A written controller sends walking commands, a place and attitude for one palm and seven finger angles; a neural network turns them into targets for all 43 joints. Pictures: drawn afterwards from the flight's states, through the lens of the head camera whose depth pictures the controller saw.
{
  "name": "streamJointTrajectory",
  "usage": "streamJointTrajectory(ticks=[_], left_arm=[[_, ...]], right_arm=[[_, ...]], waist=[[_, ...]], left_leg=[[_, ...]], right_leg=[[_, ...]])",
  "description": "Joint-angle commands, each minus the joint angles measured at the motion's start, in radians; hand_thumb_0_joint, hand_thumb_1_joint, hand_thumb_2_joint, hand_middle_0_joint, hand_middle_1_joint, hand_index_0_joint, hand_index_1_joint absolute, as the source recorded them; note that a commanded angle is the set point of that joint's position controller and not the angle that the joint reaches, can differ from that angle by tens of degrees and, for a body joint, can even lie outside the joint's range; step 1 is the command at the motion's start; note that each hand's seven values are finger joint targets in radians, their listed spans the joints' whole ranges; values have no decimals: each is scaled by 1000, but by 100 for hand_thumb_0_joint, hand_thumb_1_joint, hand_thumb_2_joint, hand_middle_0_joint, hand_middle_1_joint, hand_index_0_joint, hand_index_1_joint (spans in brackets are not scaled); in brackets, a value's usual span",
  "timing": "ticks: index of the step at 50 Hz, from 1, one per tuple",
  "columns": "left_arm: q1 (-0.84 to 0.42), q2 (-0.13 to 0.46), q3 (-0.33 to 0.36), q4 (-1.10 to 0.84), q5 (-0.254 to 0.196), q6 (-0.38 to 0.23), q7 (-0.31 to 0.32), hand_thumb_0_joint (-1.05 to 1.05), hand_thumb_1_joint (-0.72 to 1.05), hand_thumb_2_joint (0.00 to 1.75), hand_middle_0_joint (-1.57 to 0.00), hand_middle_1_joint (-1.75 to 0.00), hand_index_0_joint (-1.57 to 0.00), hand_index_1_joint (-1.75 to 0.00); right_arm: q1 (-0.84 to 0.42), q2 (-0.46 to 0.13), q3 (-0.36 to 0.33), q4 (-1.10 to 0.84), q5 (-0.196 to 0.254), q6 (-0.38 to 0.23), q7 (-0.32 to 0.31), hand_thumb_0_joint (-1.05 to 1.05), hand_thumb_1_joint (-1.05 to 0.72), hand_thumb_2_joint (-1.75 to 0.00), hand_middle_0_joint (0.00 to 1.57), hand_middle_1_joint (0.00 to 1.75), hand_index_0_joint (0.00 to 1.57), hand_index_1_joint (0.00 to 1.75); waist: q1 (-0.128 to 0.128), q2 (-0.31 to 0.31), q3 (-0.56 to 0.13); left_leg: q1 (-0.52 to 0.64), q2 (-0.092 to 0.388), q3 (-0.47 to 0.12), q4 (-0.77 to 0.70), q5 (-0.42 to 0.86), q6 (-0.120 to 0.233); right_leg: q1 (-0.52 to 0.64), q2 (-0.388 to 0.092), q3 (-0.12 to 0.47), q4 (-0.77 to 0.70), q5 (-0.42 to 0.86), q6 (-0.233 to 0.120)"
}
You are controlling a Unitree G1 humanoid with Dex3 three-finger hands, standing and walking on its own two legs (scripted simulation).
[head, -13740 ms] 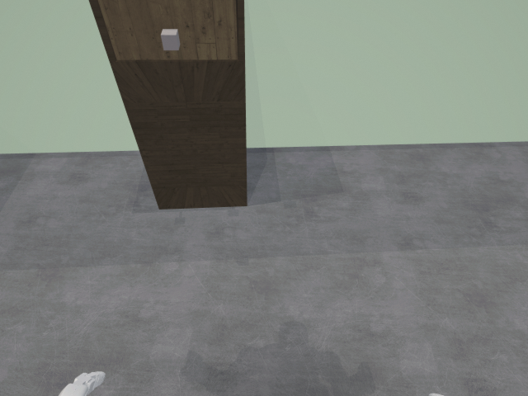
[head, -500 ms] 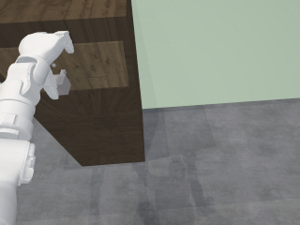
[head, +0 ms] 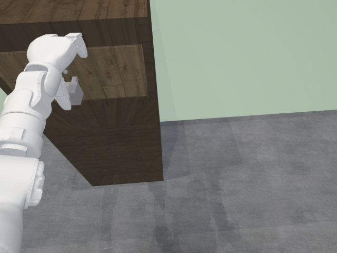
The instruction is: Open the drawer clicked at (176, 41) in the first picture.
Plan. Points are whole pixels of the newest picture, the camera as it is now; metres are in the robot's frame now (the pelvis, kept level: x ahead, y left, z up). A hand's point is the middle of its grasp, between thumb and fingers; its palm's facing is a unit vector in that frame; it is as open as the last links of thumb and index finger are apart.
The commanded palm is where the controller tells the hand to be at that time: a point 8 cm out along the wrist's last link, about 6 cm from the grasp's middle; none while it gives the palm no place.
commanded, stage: move the hooked fingers above the handle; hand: left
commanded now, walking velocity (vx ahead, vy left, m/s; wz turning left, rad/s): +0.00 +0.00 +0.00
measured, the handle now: (72, 88) +0.52 +0.25 +0.08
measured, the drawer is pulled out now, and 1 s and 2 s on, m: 0.00 0.00 0.00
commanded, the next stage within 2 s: lower the fingers behind the handle in 1.92 s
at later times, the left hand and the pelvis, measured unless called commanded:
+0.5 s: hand (65, 71) +0.50 +0.23 +0.16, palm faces +0.03 -0.01 -1.00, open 13.5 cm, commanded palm +0.48 +0.27 +0.19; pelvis +0.01 -0.01 +0.00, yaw +0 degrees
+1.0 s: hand (65, 71) +0.50 +0.23 +0.16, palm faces +0.02 +0.00 -1.00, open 13.5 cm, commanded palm +0.49 +0.27 +0.19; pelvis +0.01 -0.01 +0.00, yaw +1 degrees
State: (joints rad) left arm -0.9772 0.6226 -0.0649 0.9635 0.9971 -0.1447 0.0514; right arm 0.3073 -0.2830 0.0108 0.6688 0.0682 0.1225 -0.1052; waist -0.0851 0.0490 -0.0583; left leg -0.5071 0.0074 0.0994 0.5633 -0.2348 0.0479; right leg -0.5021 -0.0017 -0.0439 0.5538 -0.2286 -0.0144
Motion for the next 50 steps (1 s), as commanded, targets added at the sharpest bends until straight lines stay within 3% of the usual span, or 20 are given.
streamJointTrajectory(ticks=[1, 3, 5, 10, 12, 13, 16, 18, 22, 25, 27, 28, 30, 32, 38, 42, 44, 47, 48, 50], left_arm=[[-446, 396, 122, -72, 15, 100, 26, 0, -50, 30, -30, -120, -30, -120], [-442, 387, 128, -68, 17, 103, 26, 0, -50, 30, -30, -120, -30, -120], [-434, 364, 114, -62, 15, 109, 25, 0, -50, 30, -30, -120, -30, -120], [-424, 388, 129, -71, 21, 110, 19, 0, -50, 30, -30, -120, -30, -120], [-398, 373, 120, -68, 17, 112, 12, 0, -50, 30, -30, -120, -30, -120], [-399, 378, 129, -73, 12, 106, 8, 0, -50, 30, -30, -120, -30, -120], [-370, 392, 131, -68, 11, 104, 1, 0, -50, 30, -30, -120, -30, -120], [-373, 395, 131, -72, 7, 101, -5, 0, -50, 30, -30, -120, -30, -120], [-339, 402, 133, -73, 4, 100, -12, 0, -50, 30, -30, -120, -30, -120], [-348, 397, 123, -66, 3, 101, -16, 0, -50, 30, -30, -120, -30, -120], [-341, 395, 129, -85, 2, 98, -16, 0, -50, 30, -30, -120, -30, -120], [-355, 401, 134, -93, -1, 95, -17, 0, -50, 30, -30, -120, -30, -120], [-344, 385, 113, -64, 0, 104, -17, 0, -50, 30, -30, -120, -30, -120], [-343, 401, 128, -78, -1, 101, -19, 0, -50, 30, -30, -120, -30, -120], [-375, 391, 113, -83, -1, 103, -24, 0, -50, 30, -30, -120, -30, -120], [-364, 398, 112, -63, 2, 105, -25, 0, -50, 30, -30, -120, -30, -120], [-373, 409, 122, -74, -1, 98, -25, 0, -50, 30, -30, -120, -30, -120], [-376, 402, 113, -62, 0, 97, -29, 0, -50, 30, -30, -120, -30, -120], [-379, 414, 130, -80, -2, 90, -29, 0, -50, 30, -30, -120, -30, -120], [-362, 411, 134, -73, 2, 90, -24, 0, -50, 30, -30, -120, -30, -120]], right_arm=[[43, -158, -47, -88, -4, -30, -10, 0, -90, -90, 20, 30, 20, 30], [42, -155, -49, -90, -7, -30, -12, 0, -90, -90, 20, 30, 20, 30], [46, -153, -49, -89, -10, -29, -9, 0, -90, -90, 20, 30, 20, 30], [39, -151, -47, -93, -10, -25, -10, 0, -90, -90, 20, 30, 20, 30], [31, -150, -47, -97, -9, -25, -10, 0, -90, -90, 20, 30, 20, 30], [26, -151, -48, -101, -6, -25, -11, 0, -90, -90, 20, 30, 20, 30], [23, -152, -46, -102, -5, -28, -15, 0, -90, -90, 20, 30, 20, 30], [23, -154, -46, -105, -2, -27, -19, 0, -90, -90, 20, 30, 20, 30], [22, -153, -45, -105, -1, -26, -18, 0, -90, -90, 20, 30, 20, 30], [22, -156, -44, -102, 1, -27, -19, 0, -90, -90, 20, 30, 20, 30], [25, -154, -47, -104, -1, -26, -16, 0, -90, -90, 20, 30, 20, 30], [24, -156, -48, -103, 0, -25, -16, 0, -90, -90, 20, 30, 20, 30], [24, -157, -45, -101, 1, -25, -17, 0, -90, -90, 20, 30, 20, 30], [24, -158, -46, -103, 1, -25, -17, 0, -90, -90, 20, 30, 20, 30], [23, -158, -46, -101, 3, -27, -20, 0, -90, -90, 20, 30, 20, 30], [25, -158, -42, -100, 3, -26, -22, 0, -90, -90, 20, 30, 20, 30], [29, -156, -43, -102, 2, -26, -22, 0, -90, -90, 20, 30, 20, 30], [27, -157, -41, -101, 4, -28, -23, 0, -90, -90, 20, 30, 20, 30], [27, -157, -44, -103, 4, -27, -23, 0, -90, -90, 20, 30, 20, 30], [35, -152, -43, -104, 1, -25, -20, 0, -90, -90, 20, 30, 20, 30]], waist=[[16, -56, -287], [11, -89, -301], [13, -71, -297], [23, -57, -304], [23, -68, -277], [19, -105, -281], [30, -86, -274], [20, -129, -282], [35, -90, -274], [23, -93, -253], [32, -69, -278], [22, -103, -288], [16, -101, -248], [26, -96, -273], [8, -97, -268], [10, -95, -253], [12, -99, -282], [7, -100, -252], [14, -111, -278], [22, -73, -295]], left_leg=[[96, -11, -74, -92, -16, -2], [105, -11, -74, -85, 4, 3], [105, -13, -71, -86, 5, 1], [98, -16, -67, -81, 27, 0], [91, -16, -62, -82, 14, 0], [81, -17, -60, -78, 13, 4], [64, -20, -53, -78, 2, 2], [59, -20, -51, -74, 2, 4], [52, -24, -44, -70, 15, 1], [33, -25, -45, -67, -2, 0], [54, -26, -43, -63, 24, 0], [51, -23, -45, -56, 32, 2], [31, -24, -45, -60, 1, 0], [32, -27, -43, -57, 15, 1], [41, -25, -44, -50, 6, 3], [27, -26, -46, -50, -10, 1], [29, -27, -44, -45, 2, 2], [18, -26, -48, -48, -21, 1], [27, -26, -48, -44, 2, 4], [33, -27, -50, -44, 12, 1]], right_leg=[[135, 7, 54, -99, -48, -5], [148, 7, 55, -102, -32, -4], [145, 6, 54, -100, -26, -3], [171, 3, 58, -96, 3, -5], [167, 3, 59, -105, -6, -4], [185, 1, 66, -110, -7, -1], [198, -3, 75, -111, -6, -1], [211, -5, 77, -114, -3, 2], [215, -6, 78, -107, 21, 1], [205, -9, 82, -110, 7, 3], [209, -5, 78, -102, 31, -1], [219, -8, 84, -104, 40, 1], [198, -10, 83, -109, 13, 4], [215, -9, 83, -103, 27, 4], [192, -10, 87, -109, 11, 4], [185, -9, 82, -106, 1, 6], [210, -12, 90, -104, 18, 7], [183, -10, 86, -106, -11, 7], [202, -9, 87, -103, 10, 5], [205, -7, 83, -91, 23, 3]])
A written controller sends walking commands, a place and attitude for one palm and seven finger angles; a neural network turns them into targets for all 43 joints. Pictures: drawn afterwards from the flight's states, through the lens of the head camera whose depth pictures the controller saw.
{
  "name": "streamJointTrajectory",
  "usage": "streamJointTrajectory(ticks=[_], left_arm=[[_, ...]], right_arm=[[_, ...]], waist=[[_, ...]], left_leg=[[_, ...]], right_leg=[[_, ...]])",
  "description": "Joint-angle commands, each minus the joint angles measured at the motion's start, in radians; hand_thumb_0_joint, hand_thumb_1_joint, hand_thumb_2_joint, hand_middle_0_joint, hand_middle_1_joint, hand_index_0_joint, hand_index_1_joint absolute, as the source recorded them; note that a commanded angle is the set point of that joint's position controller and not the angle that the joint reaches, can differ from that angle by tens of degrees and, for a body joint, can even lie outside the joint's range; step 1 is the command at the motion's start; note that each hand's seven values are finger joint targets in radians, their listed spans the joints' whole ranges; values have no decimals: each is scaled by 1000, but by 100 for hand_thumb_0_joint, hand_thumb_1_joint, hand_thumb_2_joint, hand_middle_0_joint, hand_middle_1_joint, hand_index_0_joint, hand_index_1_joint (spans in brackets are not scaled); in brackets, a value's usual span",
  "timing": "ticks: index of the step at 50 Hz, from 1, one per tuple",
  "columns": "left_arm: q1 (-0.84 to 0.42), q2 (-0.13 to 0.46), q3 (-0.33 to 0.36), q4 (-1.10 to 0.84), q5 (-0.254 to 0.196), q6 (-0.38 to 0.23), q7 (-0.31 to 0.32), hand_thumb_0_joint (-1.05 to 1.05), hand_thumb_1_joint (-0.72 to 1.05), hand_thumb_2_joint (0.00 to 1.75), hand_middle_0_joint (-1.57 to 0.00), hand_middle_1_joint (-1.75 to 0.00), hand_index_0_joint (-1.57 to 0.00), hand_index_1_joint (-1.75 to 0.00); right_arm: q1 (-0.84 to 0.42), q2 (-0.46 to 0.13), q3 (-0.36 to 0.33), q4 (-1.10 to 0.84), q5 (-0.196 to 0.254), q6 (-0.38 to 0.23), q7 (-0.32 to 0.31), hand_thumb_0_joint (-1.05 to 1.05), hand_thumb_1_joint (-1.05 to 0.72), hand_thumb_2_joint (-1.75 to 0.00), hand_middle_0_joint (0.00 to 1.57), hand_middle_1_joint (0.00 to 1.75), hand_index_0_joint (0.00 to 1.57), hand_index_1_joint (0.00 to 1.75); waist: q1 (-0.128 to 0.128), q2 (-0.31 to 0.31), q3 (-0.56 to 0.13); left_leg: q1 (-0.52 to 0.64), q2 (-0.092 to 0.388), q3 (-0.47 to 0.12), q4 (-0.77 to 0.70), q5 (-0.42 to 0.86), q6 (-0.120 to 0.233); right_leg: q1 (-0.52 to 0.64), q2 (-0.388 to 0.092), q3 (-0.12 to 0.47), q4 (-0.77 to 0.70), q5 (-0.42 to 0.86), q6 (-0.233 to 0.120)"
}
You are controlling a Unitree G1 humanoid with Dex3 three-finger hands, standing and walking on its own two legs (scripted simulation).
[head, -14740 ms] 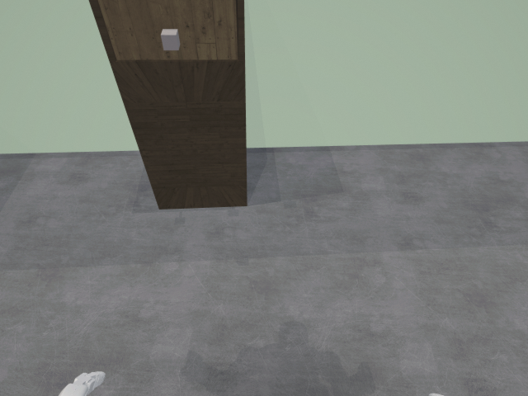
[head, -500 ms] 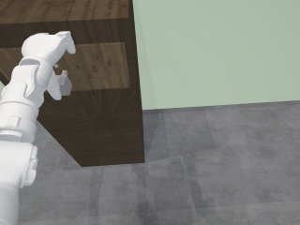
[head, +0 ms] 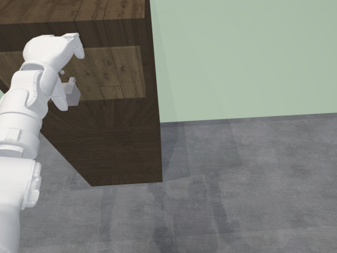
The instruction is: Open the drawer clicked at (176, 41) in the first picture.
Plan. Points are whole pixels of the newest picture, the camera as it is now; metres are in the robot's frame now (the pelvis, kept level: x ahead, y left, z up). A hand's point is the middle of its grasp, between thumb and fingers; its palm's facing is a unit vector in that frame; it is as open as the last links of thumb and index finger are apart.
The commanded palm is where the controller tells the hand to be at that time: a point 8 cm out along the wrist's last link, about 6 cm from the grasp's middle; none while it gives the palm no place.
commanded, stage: move the hooked fingers above the handle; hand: left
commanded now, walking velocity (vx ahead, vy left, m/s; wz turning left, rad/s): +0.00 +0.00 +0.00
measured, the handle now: (69, 88) +0.52 +0.26 +0.08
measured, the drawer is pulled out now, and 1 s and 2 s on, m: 0.00 0.00 0.00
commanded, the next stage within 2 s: lower the fingers behind the handle in 0.92 s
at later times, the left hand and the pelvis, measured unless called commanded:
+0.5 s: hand (61, 72) +0.49 +0.24 +0.16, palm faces +0.04 +0.00 -1.00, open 13.5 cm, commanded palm +0.48 +0.28 +0.19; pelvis +0.00 +0.01 +0.00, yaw +0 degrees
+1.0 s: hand (62, 72) +0.49 +0.24 +0.16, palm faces +0.04 -0.01 -1.00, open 13.5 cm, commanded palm +0.48 +0.27 +0.19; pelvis +0.00 +0.01 +0.00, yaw +0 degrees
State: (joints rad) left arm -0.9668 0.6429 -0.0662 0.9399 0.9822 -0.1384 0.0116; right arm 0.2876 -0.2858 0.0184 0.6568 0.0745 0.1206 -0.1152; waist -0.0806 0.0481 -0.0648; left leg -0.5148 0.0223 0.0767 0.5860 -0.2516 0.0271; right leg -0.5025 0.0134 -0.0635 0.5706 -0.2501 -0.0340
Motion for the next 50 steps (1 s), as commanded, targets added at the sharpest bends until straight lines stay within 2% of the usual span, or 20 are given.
streamJointTrajectory(ticks=[1, 2, 4, 6, 8, 12, 15, 19, 20, 24, 26, 28, 31, 33, 37, 39, 43, 45, 49, 50], left_arm=[[-374, 382, 132, -55, 17, 83, 17, 0, -50, 30, -30, -120, -30, -120], [-364, 374, 130, -51, 14, 82, 17, 0, -50, 30, -30, -120, -30, -120], [-376, 379, 125, -34, 15, 81, 20, 0, -50, 30, -30, -120, -30, -120], [-378, 369, 124, -39, 12, 82, 23, 0, -50, 30, -30, -120, -30, -120], [-382, 405, 155, -70, 15, 73, 26, 0, -50, 30, -30, -120, -30, -120], [-389, 370, 123, -39, 18, 83, 31, 0, -50, 30, -30, -120, -30, -120], [-401, 370, 120, -42, 19, 85, 36, 0, -50, 30, -30, -120, -30, -120], [-365, 404, 153, -50, 20, 84, 39, 0, -50, 30, -30, -120, -30, -120], [-373, 369, 120, -31, 19, 92, 38, 0, -50, 30, -30, -120, -30, -120], [-378, 385, 147, -51, 27, 83, 44, 0, -50, 30, -30, -120, -30, -120], [-373, 352, 134, -64, 22, 84, 45, 0, -50, 30, -30, -120, -30, -120], [-369, 360, 145, -75, 18, 80, 46, 0, -50, 30, -30, -120, -30, -120], [-362, 341, 128, -67, 19, 86, 47, 0, -50, 30, -30, -120, -30, -120], [-352, 360, 145, -66, 19, 86, 46, 0, -50, 30, -30, -120, -30, -120], [-373, 340, 115, -42, 23, 98, 44, 0, -50, 30, -30, -120, -30, -120], [-379, 373, 137, -54, 29, 97, 46, 0, -50, 30, -30, -120, -30, -120], [-375, 349, 133, -74, 28, 98, 42, 0, -50, 30, -30, -120, -30, -120], [-373, 329, 115, -54, 26, 104, 42, 0, -50, 30, -30, -120, -30, -120], [-354, 327, 122, -61, 28, 97, 37, 0, -50, 30, -30, -120, -30, -120], [-364, 313, 105, -58, 30, 100, 36, 0, -50, 30, -30, -120, -30, -120]], right_arm=[[54, -149, -52, -92, -8, -23, -8, 0, -90, -90, 20, 30, 20, 30], [54, -147, -51, -96, -7, -22, -8, 0, -90, -90, 20, 30, 20, 30], [50, -153, -50, -92, -3, -23, -7, 0, -90, -90, 20, 30, 20, 30], [56, -152, -53, -92, -6, -27, -5, 0, -90, -90, 20, 30, 20, 30], [55, -154, -55, -95, -7, -26, -8, 0, -90, -90, 20, 30, 20, 30], [58, -153, -53, -87, -7, -27, -5, 0, -90, -90, 20, 30, 20, 30], [62, -151, -53, -88, -7, -27, -6, 0, -90, -90, 20, 30, 20, 30], [59, -150, -54, -91, -8, -25, -8, 0, -90, -90, 20, 30, 20, 30], [56, -150, -49, -91, -6, -25, -8, 0, -90, -90, 20, 30, 20, 30], [59, -149, -55, -89, -11, -25, -4, 0, -90, -90, 20, 30, 20, 30], [60, -146, -58, -90, -15, -26, 1, 0, -90, -90, 20, 30, 20, 30], [54, -149, -58, -95, -13, -26, 1, 0, -90, -90, 20, 30, 20, 30], [52, -149, -56, -94, -14, -26, 4, 0, -90, -90, 20, 30, 20, 30], [48, -149, -58, -95, -13, -24, 2, 0, -90, -90, 20, 30, 20, 30], [51, -153, -54, -89, -9, -28, 1, 0, -90, -90, 20, 30, 20, 30], [51, -152, -56, -87, -10, -28, -1, 0, -90, -90, 20, 30, 20, 30], [55, -147, -58, -89, -14, -23, 2, 0, -90, -90, 20, 30, 20, 30], [53, -147, -54, -88, -15, -23, 4, 0, -90, -90, 20, 30, 20, 30], [50, -145, -58, -92, -16, -20, 7, 0, -90, -90, 20, 30, 20, 30], [47, -147, -56, -93, -16, -20, 5, 0, -90, -90, 20, 30, 20, 30]], waist=[[16, -74, -288], [21, -74, -274], [5, -99, -238], [10, -91, -247], [19, -103, -308], [8, -81, -246], [5, -84, -263], [27, -83, -300], [11, -97, -253], [26, -51, -289], [25, -50, -289], [23, -92, -295], [28, -75, -272], [28, -101, -280], [14, -92, -229], [23, -80, -271], [24, -77, -303], [18, -79, -264], [27, -65, -275], [14, -76, -254]], left_leg=[[48, -41, -27, -66, 33, 23], [47, -41, -28, -72, 30, 21], [31, -38, -30, -75, -7, 22], [36, -39, -32, -76, -9, 23], [50, -40, -30, -68, 27, 26], [44, -35, -35, -79, -9, 22], [48, -37, -34, -78, -7, 23], [54, -38, -28, -77, 19, 25], [42, -38, -32, -83, -1, 23], [77, -35, -37, -87, 21, 22], [93, -32, -40, -86, 35, 22], [89, -32, -38, -86, 37, 26], [85, -33, -40, -94, 32, 23], [85, -33, -36, -90, 38, 26], [75, -33, -41, -101, 1, 23], [81, -34, -35, -95, 22, 24], [105, -36, -37, -86, 68, 24], [92, -35, -40, -92, 42, 23], [104, -35, -38, -91, 56, 24], [98, -35, -38, -89, 35, 24]], right_leg=[[196, -21, 100, -108, 50, 23], [194, -19, 93, -109, 45, 21], [168, -19, 95, -120, 0, 26], [170, -20, 99, -120, -6, 23], [206, -18, 99, -109, 30, 22], [150, -15, 90, -114, -13, 21], [163, -17, 93, -116, -9, 23], [202, -18, 97, -112, 21, 21], [172, -15, 88, -117, 3, 22], [168, -11, 82, -106, 7, 17], [157, -8, 78, -105, 21, 15], [180, -9, 83, -113, 23, 17], [168, -8, 78, -111, 20, 15], [185, -9, 84, -118, 24, 17], [142, -8, 74, -122, -15, 17], [171, -10, 82, -118, 5, 18], [184, -7, 76, -109, 52, 15], [163, -8, 73, -112, 32, 16], [172, -7, 74, -112, 42, 15], [152, -7, 75, -116, 24, 17]])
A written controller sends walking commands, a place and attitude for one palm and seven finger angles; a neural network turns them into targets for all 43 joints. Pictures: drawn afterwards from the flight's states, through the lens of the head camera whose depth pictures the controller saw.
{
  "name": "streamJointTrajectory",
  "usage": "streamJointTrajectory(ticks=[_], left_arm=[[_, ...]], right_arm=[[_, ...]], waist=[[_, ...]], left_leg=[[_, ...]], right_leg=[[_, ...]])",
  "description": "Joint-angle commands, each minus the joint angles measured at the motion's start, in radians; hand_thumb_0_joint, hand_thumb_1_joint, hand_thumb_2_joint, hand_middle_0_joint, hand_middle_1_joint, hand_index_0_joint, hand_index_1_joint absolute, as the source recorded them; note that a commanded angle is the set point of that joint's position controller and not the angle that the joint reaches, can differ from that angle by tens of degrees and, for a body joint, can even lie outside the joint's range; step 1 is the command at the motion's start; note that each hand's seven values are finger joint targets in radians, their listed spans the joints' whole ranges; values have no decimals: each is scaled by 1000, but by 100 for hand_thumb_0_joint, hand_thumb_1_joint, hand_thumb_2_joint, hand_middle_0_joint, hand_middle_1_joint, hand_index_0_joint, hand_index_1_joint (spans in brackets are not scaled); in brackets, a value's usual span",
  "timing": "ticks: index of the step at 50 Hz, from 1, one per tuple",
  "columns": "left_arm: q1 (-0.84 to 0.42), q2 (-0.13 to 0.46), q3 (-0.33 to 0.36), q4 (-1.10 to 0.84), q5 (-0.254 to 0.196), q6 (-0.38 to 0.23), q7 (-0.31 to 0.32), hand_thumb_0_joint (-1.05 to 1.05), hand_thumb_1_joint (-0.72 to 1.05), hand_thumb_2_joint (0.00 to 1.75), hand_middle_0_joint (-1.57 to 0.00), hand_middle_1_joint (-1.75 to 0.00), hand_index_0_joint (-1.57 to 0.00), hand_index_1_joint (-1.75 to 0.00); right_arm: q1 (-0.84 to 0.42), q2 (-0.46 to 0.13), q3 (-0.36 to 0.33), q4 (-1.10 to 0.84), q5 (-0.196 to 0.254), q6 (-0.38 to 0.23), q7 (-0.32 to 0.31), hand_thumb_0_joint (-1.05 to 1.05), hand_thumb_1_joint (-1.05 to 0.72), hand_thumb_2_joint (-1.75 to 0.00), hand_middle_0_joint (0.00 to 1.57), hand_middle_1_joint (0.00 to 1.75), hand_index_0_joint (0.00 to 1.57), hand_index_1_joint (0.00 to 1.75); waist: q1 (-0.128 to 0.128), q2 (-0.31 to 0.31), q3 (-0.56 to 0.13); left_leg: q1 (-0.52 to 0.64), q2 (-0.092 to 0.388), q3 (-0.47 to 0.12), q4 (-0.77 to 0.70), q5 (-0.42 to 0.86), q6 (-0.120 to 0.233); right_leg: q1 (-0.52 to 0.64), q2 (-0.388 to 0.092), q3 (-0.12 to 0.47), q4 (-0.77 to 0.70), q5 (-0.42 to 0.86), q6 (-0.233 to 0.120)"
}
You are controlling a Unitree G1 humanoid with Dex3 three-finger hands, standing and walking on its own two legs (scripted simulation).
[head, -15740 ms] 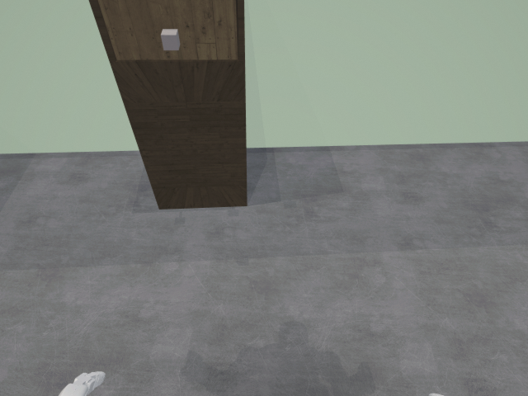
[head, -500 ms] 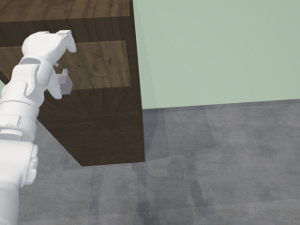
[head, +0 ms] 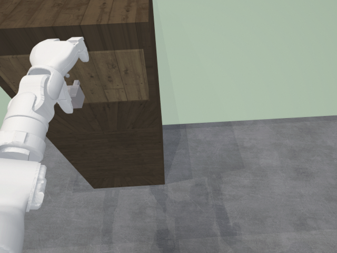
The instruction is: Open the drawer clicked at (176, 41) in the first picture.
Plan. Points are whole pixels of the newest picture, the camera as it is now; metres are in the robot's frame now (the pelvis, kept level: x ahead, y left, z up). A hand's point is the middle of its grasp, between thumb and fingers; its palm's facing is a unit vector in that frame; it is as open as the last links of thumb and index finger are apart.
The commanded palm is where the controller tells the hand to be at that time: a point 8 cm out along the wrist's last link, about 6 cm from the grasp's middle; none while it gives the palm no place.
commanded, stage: lower the fingers behind the handle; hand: left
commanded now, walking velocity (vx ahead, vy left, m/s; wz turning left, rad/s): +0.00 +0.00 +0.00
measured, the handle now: (74, 91) +0.52 +0.25 +0.08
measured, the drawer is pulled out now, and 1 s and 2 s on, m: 0.00 0.00 0.00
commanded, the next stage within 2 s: close the thumb around the handle in 1.62 s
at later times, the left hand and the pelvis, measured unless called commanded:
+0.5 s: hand (68, 76) +0.49 +0.23 +0.16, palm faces +0.05 -0.01 -1.00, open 13.5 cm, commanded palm +0.47 +0.27 +0.15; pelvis +0.00 -0.01 +0.00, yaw +0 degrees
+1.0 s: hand (68, 104) +0.47 +0.26 +0.08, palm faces -0.14 +0.00 -0.99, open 13.9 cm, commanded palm +0.47 +0.27 +0.12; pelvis -0.02 +0.00 -0.02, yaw +0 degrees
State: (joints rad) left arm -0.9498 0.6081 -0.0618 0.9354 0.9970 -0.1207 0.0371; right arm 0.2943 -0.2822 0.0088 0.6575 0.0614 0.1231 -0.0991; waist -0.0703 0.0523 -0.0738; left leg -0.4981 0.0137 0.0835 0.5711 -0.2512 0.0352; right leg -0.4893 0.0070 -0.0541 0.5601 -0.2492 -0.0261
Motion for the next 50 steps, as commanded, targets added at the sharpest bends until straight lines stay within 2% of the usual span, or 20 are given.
streamJointTrajectory(ticks=[1, 3, 6, 8, 11, 16, 18, 21, 23, 25, 26, 28, 31, 33, 37, 42, 44, 47, 48, 50], left_arm=[[-397, 358, 110, -66, 13, 81, 12, 0, -50, 30, -30, -120, -30, -120], [-360, 382, 138, -70, 12, 71, 10, 0, -50, 30, -30, -120, -30, -120], [-319, 349, 105, -38, 9, 79, 1, 0, -50, 30, -30, -120, -30, -120], [-326, 368, 123, -58, 8, 71, -1, 0, -50, 30, -30, -120, -30, -120], [-297, 336, 92, -36, 13, 79, -4, 0, -50, 30, -30, -120, -30, -120], [-285, 350, 88, -13, 20, 87, -7, 0, -50, 30, -30, -120, -30, -120], [-300, 344, 81, -11, 15, 92, -10, 0, -50, 30, -30, -120, -30, -120], [-263, 349, 78, 18, 20, 99, -14, 0, -50, 30, -30, -120, -30, -120], [-275, 343, 72, 12, 19, 101, -20, 0, -50, 30, -30, -120, -30, -120], [-292, 328, 44, 26, 24, 105, -21, 0, -50, 30, -30, -120, -30, -120], [-277, 332, 53, 34, 28, 104, -23, 0, -50, 30, -30, -120, -30, -120], [-264, 315, 45, 47, 27, 106, -28, 0, -50, 30, -30, -120, -30, -120], [-272, 308, 23, 63, 31, 109, -27, 0, -50, 30, -30, -120, -30, -120], [-268, 333, 47, 59, 34, 104, -29, 0, -50, 30, -30, -120, -30, -120], [-248, 283, 4, 92, 35, 105, -34, 0, -50, 30, -30, -120, -30, -120], [-272, 285, 13, 90, 36, 79, -32, 0, -50, 30, -30, -120, -30, -120], [-300, 294, 40, 34, 27, 41, -25, 0, -50, 30, -30, -120, -30, -120], [-306, 251, 26, 15, 34, 21, -6, 0, -50, 30, -30, -120, -30, -120], [-347, 271, 56, -42, 20, -10, 1, 0, -50, 30, -30, -120, -30, -120], [-401, 340, 131, -150, 9, -87, 23, 0, -50, 30, -30, -120, -30, -120]], right_arm=[[40, -151, -47, -92, -3, -26, -10, 0, -90, -90, 20, 30, 20, 30], [41, -152, -50, -94, -4, -23, -12, 0, -90, -90, 20, 30, 20, 30], [38, -154, -47, -96, -1, -23, -10, 0, -90, -90, 20, 30, 20, 30], [39, -156, -52, -96, -1, -23, -11, 0, -90, -90, 20, 30, 20, 30], [39, -155, -49, -97, -1, -22, -10, 0, -90, -90, 20, 30, 20, 30], [46, -160, -48, -97, 2, -21, -11, 0, -90, -90, 20, 30, 20, 30], [45, -164, -50, -97, 5, -23, -11, 0, -90, -90, 20, 30, 20, 30], [48, -163, -47, -100, 4, -22, -13, 0, -90, -90, 20, 30, 20, 30], [48, -165, -49, -101, 7, -19, -14, 0, -90, -90, 20, 30, 20, 30], [46, -167, -44, -102, 6, -21, -16, 0, -90, -90, 20, 30, 20, 30], [52, -167, -46, -103, 5, -21, -15, 0, -90, -90, 20, 30, 20, 30], [52, -169, -47, -107, 7, -20, -15, 0, -90, -90, 20, 30, 20, 30], [50, -170, -42, -114, 6, -25, -18, 0, -90, -90, 20, 30, 20, 30], [53, -174, -44, -116, 8, -23, -19, 0, -90, -90, 20, 30, 20, 30], [56, -174, -40, -126, 8, -26, -17, 0, -90, -90, 20, 30, 20, 30], [86, -174, -43, -124, 1, -31, -15, 0, -90, -90, 20, 30, 20, 30], [117, -169, -53, -120, -5, -36, -14, 0, -90, -90, 20, 30, 20, 30], [135, -164, -59, -114, -12, -42, -4, 0, -90, -90, 20, 30, 20, 30], [154, -165, -65, -109, -17, -46, -4, 0, -90, -90, 20, 30, 20, 30], [182, -154, -74, -107, -31, -49, -6, 0, -90, -90, 20, 30, 20, 30]], waist=[[8, -78, -248], [18, -108, -280], [14, -113, -228], [13, -129, -253], [11, -112, -222], [8, -117, -217], [-5, -147, -209], [7, -127, -218], [-4, -145, -217], [-18, -120, -193], [-8, -114, -199], [-15, -144, -191], [-21, -129, -180], [-16, -150, -198], [-24, -130, -171], [-41, -122, -176], [-45, -108, -223], [-50, -67, -224], [-59, -85, -275], [-45, -11, -432]], left_leg=[[78, -25, -46, -76, 34, 16], [74, -27, -42, -68, 63, 19], [41, -31, -33, -68, 42, 16], [44, -30, -30, -60, 51, 18], [32, -33, -25, -60, 37, 15], [7, -36, -23, -51, 22, 15], [-3, -35, -20, -43, 7, 16], [-15, -39, -19, -38, 11, 14], [-17, -38, -16, -32, 7, 15], [-25, -37, -17, -31, -21, 14], [-22, -39, -21, -30, -20, 13], [-21, -37, -20, -26, -18, 15], [-42, -39, -18, -19, -54, 14], [-44, -38, -20, -12, -43, 16], [-46, -39, -25, -12, -72, 13], [-59, -36, -34, 11, -90, 16], [-53, -36, -40, 32, -71, 22], [-38, -31, -52, 46, -83, 21], [-22, -28, -62, 59, -58, 26], [18, -33, -75, 95, 24, 31]], right_leg=[[144, -2, 68, -105, 22, 9], [186, -3, 73, -103, 57, 8], [168, -6, 74, -108, 54, 11], [185, -8, 82, -108, 62, 11], [159, -8, 77, -108, 54, 12], [148, -7, 78, -104, 37, 11], [144, -10, 87, -114, 22, 14], [146, -11, 83, -100, 33, 11], [139, -11, 84, -105, 29, 13], [101, -12, 81, -104, -6, 15], [96, -8, 77, -98, -11, 11], [89, -5, 75, -102, -9, 12], [66, -9, 79, -100, -52, 14], [74, -6, 80, -95, -42, 11], [25, -3, 68, -86, -78, 10], [-19, 3, 62, -63, -93, 9], [-25, 5, 66, -43, -66, 11], [-85, 14, 54, -21, -79, 6], [-69, 17, 56, -11, -51, 6], [-13, 16, 75, 28, 24, 4]])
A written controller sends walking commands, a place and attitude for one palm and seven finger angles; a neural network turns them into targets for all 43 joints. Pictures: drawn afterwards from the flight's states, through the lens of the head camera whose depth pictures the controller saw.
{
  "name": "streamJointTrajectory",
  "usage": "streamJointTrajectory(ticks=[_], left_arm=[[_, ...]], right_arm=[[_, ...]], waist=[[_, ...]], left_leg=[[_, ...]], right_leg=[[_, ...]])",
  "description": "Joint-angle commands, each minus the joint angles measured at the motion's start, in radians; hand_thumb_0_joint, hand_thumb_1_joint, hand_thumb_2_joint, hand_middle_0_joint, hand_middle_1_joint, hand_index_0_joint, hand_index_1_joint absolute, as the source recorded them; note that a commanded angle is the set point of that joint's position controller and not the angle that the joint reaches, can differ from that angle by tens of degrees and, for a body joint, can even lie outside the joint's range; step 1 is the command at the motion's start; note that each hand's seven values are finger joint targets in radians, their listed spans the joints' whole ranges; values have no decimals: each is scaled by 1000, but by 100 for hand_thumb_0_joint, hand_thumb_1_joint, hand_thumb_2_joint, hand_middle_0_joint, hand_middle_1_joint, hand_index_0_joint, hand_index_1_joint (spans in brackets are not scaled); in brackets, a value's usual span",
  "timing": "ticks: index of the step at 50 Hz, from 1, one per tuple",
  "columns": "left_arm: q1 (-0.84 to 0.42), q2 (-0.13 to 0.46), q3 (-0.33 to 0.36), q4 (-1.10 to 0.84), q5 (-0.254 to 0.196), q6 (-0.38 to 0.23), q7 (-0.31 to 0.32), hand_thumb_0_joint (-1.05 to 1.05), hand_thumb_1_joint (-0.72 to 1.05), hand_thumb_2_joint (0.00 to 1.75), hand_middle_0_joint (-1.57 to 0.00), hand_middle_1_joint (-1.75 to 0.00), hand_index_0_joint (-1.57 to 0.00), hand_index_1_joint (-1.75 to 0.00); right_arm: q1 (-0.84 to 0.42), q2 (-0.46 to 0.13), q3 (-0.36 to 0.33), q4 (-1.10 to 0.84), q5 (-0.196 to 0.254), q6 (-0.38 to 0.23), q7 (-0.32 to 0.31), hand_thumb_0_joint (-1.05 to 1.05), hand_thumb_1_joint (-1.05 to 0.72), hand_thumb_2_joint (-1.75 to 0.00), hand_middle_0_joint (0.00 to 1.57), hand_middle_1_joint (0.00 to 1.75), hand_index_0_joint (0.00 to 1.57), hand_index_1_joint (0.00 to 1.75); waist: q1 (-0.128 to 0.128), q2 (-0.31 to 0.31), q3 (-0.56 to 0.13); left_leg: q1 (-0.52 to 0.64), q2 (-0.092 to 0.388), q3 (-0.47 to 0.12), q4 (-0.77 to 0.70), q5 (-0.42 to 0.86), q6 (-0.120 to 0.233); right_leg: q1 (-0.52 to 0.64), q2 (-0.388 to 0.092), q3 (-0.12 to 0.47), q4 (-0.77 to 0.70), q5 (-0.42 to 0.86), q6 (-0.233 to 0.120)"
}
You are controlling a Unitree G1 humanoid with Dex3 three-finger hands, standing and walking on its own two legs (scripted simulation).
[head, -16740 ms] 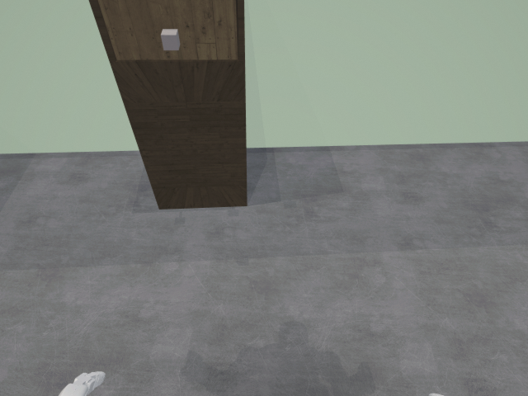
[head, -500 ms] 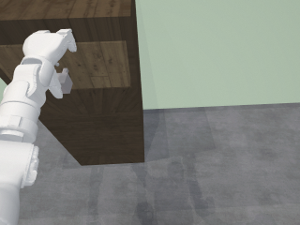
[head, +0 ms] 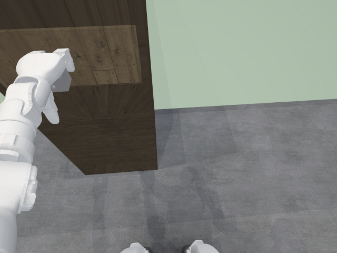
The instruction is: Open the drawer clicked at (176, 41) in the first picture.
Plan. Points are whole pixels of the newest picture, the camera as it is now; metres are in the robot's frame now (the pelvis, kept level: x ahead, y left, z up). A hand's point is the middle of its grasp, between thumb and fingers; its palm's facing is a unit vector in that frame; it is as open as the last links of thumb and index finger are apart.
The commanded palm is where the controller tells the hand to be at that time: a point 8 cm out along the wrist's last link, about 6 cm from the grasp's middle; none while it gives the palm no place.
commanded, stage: lower the fingers behind the handle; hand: left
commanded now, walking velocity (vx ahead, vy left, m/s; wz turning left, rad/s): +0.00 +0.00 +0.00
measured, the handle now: (59, 72) +0.53 +0.25 +0.10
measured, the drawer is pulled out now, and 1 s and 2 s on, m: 0.00 0.00 0.00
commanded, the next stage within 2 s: close the thumb around the handle in 0.62 s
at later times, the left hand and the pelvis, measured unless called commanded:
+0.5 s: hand (58, 85) +0.50 +0.25 +0.09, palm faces +0.00 -0.02 -1.00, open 13.6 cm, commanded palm +0.49 +0.27 +0.12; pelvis +0.01 +0.01 +0.00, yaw +0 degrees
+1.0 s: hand (56, 86) +0.50 +0.26 +0.08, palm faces -0.01 -0.01 -1.00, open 11.5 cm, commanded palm +0.50 +0.26 +0.12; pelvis +0.02 +0.00 +0.00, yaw +1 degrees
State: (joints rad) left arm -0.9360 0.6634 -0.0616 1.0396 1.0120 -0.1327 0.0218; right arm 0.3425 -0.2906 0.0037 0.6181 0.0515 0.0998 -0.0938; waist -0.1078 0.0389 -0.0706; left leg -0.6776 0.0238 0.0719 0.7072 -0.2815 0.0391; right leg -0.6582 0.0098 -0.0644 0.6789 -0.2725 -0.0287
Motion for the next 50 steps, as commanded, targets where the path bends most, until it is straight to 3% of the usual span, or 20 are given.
streamJointTrajectory(ticks=[1, 3, 5, 7, 10, 13, 14, 16, 17, 20, 21, 26, 27, 29, 34, 36, 38, 40, 45, 50], left_arm=[[-442, 290, 146, -321, -7, -113, 57, 0, -50, 30, -30, -120, -30, -120], [-464, 330, 199, -374, 17, -142, 124, 0, -50, 30, -30, -120, -30, -120], [-385, 250, 154, -251, 41, -98, 185, 0, -50, 30, -30, -120, -30, -120], [-346, 197, 132, -185, 31, -50, 219, 0, -50, 30, -30, -120, -30, -120], [-389, 213, 141, -178, 31, 3, 251, 0, -50, 30, -30, -120, -30, -120], [-417, 196, 124, -137, 33, 60, 260, 0, -50, 30, -30, -120, -30, -120], [-410, 181, 107, -127, 34, 74, 259, 0, -50, 30, -30, -120, -30, -120], [-399, 217, 120, -98, 45, 99, 250, 0, -50, 30, -30, -120, -30, -120], [-402, 195, 103, -99, 46, 105, 244, 0, -50, 30, -30, -120, -30, -120], [-370, 205, 108, -62, 49, 106, 223, 0, -50, 30, -30, -120, -30, -120], [-365, 221, 117, -80, 48, 99, 217, 0, -50, 30, -30, -120, -30, -120], [-333, 222, 107, -60, 54, 69, 192, 0, -50, 30, -30, -120, -30, -120], [-348, 215, 99, -75, 57, 60, 189, 0, -50, 30, -30, -120, -30, -120], [-332, 238, 122, -96, 60, 42, 189, 0, -50, 30, -30, -120, -30, -120], [-333, 202, 102, -97, 51, 31, 199, 0, -50, 30, -30, -120, -30, -120], [-369, 220, 115, -157, 42, 11, 198, 0, -50, 30, -30, -120, -30, -120], [-376, 236, 128, -151, 44, 8, 202, 0, -39, 35, -31, -121, -31, -121], [-346, 229, 119, -118, 41, 19, 200, 0, -28, 40, -32, -122, -32, -122], [-374, 192, 84, -116, 37, 30, 205, 0, 0, 52, -34, -125, -34, -125], [-401, 226, 96, -91, 39, 44, 206, 0, 28, 64, -36, -128, -36, -128]], right_arm=[[136, -138, -77, -65, -27, -25, -11, 0, -90, -90, 20, 30, 20, 30], [144, -137, -87, -42, -43, -22, -4, 0, -90, -90, 20, 30, 20, 30], [142, -135, -86, -9, -44, -20, 8, 0, -90, -90, 20, 30, 20, 30], [146, -141, -88, 6, -44, -20, 25, 0, -90, -90, 20, 30, 20, 30], [158, -147, -91, 24, -45, -7, 38, 0, -90, -90, 20, 30, 20, 30], [145, -149, -87, 38, -41, 4, 43, 0, -90, -90, 20, 30, 20, 30], [142, -145, -87, 38, -38, 7, 45, 0, -90, -90, 20, 30, 20, 30], [128, -146, -78, 33, -34, 15, 43, 0, -90, -90, 20, 30, 20, 30], [120, -142, -77, 28, -32, 16, 41, 0, -90, -90, 20, 30, 20, 30], [101, -142, -70, 14, -28, 20, 33, 0, -90, -90, 20, 30, 20, 30], [93, -141, -68, 4, -28, 18, 29, 0, -90, -90, 20, 30, 20, 30], [79, -138, -61, -20, -24, 9, 12, 0, -90, -90, 20, 30, 20, 30], [79, -138, -62, -25, -23, 5, 9, 0, -90, -90, 20, 30, 20, 30], [86, -136, -66, -28, -28, 3, 9, 0, -90, -90, 20, 30, 20, 30], [95, -138, -72, -23, -29, -4, 10, 0, -90, -90, 20, 30, 20, 30], [107, -138, -76, -25, -31, -7, 8, 0, -90, -90, 20, 30, 20, 30], [115, -140, -79, -9, -33, -4, 7, 0, -90, -90, 20, 30, 20, 30], [115, -142, -76, -3, -29, -2, 6, 0, -90, -90, 20, 30, 20, 30], [124, -142, -78, 9, -27, -1, 10, 0, -90, -90, 20, 30, 20, 30], [129, -147, -72, 19, -24, -2, 8, 0, -90, -90, 20, 30, 20, 30]], waist=[[-1, 61, -493], [8, 103, -545], [-5, 85, -427], [-10, 62, -376], [-8, 58, -440], [-18, 13, -401], [-15, 24, -402], [-5, 12, -374], [-6, 15, -368], [-5, -35, -315], [6, -24, -323], [3, -41, -277], [-4, -30, -282], [13, 4, -343], [-3, -15, -328], [-1, 12, -381], [-8, -3, -393], [-10, -14, -356], [-22, 12, -348], [-30, -6, -331]], left_leg=[[239, -46, -71, -31, 94, 26], [286, -40, -90, -13, 162, 21], [254, -30, -104, -18, 137, 12], [250, -20, -113, -32, 122, 6], [275, -21, -103, -30, 193, 5], [266, -18, -106, -54, 186, 6], [269, -22, -98, -58, 192, 8], [244, -24, -93, -74, 160, 8], [244, -26, -89, -80, 155, 10], [220, -25, -85, -98, 105, 15], [213, -29, -79, -103, 90, 16], [189, -32, -76, -109, 37, 18], [197, -31, -73, -106, 40, 18], [225, -31, -71, -95, 82, 17], [217, -29, -72, -85, 79, 16], [239, -33, -72, -77, 110, 17], [240, -33, -73, -67, 137, 19], [214, -34, -69, -70, 121, 17], [226, -37, -68, -73, 117, 18], [197, -40, -67, -78, 83, 20]], right_leg=[[146, 18, 85, -76, 69, 3], [103, 31, 72, -52, 92, -6], [16, 38, 46, -49, 57, -8], [-16, 41, 31, -53, 42, -7], [28, 42, 28, -57, 85, -5], [42, 42, 22, -74, 80, -5], [58, 41, 27, -80, 88, -3], [81, 39, 28, -88, 73, -4], [91, 38, 30, -94, 73, -4], [107, 34, 32, -112, 44, -2], [127, 31, 39, -117, 37, -1], [118, 27, 45, -124, 6, 0], [111, 26, 47, -121, 10, 0], [129, 26, 51, -110, 38, -2], [110, 28, 51, -111, 41, 1], [134, 27, 56, -106, 71, 0], [142, 29, 57, -104, 95, 0], [132, 27, 55, -106, 89, 4], [116, 29, 56, -117, 78, 2], [126, 25, 60, -126, 60, 6]])
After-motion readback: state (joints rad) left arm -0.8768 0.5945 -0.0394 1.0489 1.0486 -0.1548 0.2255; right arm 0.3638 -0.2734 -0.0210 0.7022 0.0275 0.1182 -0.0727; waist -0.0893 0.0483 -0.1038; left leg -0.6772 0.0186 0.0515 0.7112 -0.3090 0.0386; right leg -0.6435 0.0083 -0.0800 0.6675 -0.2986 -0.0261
